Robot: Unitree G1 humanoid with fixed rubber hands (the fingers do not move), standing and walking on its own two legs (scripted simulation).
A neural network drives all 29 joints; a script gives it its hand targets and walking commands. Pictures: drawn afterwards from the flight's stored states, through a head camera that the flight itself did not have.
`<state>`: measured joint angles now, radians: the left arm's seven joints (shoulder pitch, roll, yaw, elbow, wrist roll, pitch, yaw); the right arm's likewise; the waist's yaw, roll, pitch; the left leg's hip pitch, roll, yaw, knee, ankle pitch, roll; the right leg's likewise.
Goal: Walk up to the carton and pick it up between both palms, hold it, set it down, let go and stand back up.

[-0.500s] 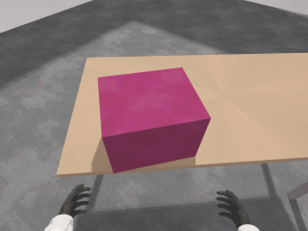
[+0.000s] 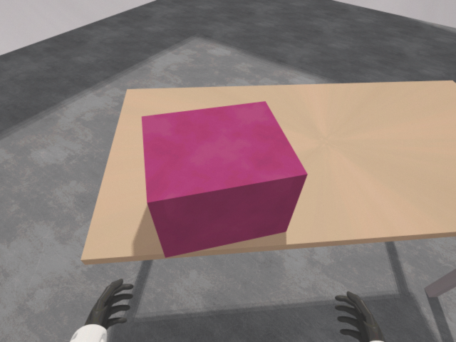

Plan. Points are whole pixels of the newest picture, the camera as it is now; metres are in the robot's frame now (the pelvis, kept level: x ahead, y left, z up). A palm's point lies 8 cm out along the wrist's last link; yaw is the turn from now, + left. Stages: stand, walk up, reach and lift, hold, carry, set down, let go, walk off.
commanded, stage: stand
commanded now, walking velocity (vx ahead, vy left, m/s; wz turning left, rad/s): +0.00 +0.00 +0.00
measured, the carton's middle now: (217, 176) +0.44 +0.04 +0.01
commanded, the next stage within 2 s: none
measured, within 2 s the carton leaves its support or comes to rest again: neither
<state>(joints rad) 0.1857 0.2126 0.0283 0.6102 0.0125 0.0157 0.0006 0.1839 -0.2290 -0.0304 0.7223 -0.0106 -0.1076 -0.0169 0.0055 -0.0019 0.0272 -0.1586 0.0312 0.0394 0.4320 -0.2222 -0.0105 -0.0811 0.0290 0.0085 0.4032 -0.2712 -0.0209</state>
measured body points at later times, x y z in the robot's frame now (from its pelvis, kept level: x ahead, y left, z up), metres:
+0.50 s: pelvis -0.03 +0.02 +0.00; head -0.04 +0.02 +0.45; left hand +0.07 +0.28 -0.12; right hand +0.03 -0.25 -0.12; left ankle +0.01 +0.12 -0.74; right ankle -0.03 -0.11 -0.74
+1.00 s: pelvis -0.05 +0.04 -0.01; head -0.05 +0.04 +0.44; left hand -0.02 +0.30 -0.14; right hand -0.01 -0.23 -0.13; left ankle +0.01 +0.12 -0.74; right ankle -0.03 -0.11 -0.74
